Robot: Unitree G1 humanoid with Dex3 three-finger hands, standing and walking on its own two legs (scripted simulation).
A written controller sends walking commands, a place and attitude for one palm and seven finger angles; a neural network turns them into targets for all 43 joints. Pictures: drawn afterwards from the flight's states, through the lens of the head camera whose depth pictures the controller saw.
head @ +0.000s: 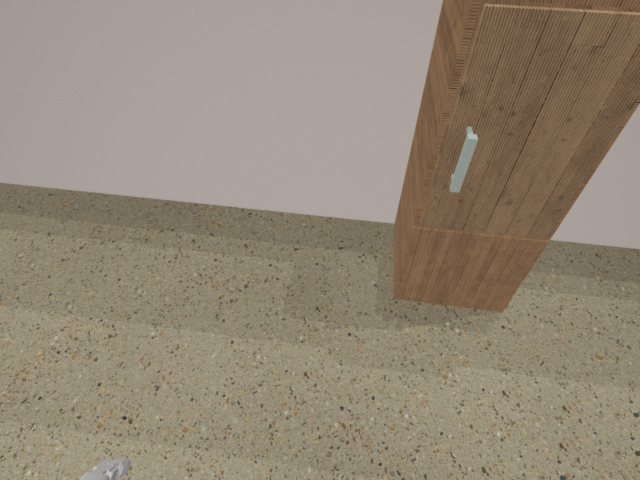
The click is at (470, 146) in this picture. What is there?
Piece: cupboard door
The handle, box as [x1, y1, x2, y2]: [450, 126, 477, 192]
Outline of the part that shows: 468,126 466,129 467,135 455,171 451,175 450,191 459,191 477,141 476,134 473,134 471,127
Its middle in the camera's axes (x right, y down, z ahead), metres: +0.35 -0.19 +0.95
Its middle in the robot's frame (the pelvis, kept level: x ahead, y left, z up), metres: +0.85 -0.31 -0.08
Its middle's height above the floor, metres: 0.69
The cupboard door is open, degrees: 0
